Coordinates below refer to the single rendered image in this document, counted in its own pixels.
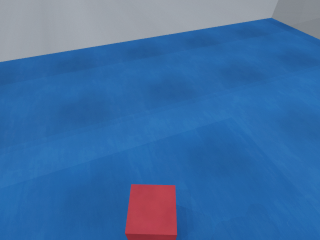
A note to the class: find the carton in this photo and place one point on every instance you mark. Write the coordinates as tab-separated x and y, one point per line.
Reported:
151	212

